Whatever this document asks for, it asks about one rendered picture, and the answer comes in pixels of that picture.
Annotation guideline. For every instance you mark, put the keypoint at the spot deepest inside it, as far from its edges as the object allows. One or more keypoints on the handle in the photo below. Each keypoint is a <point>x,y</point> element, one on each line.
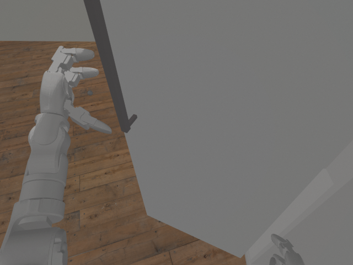
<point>97,22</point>

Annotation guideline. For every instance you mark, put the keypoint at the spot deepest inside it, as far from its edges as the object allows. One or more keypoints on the robot left upper arm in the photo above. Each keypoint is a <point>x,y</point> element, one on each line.
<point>47,246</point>

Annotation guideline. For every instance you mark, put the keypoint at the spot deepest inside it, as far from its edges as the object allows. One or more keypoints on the left robot forearm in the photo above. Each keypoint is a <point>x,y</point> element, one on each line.
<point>41,199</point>

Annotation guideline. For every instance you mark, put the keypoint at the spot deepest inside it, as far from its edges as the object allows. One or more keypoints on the robot left hand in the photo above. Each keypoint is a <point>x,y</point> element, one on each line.
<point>57,84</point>

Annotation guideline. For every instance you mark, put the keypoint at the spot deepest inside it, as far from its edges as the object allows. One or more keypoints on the fridge door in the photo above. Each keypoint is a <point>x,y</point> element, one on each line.
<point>240,104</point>

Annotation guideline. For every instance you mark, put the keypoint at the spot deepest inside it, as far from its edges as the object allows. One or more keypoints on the robot right hand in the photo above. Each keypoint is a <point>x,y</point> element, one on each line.
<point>287,250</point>

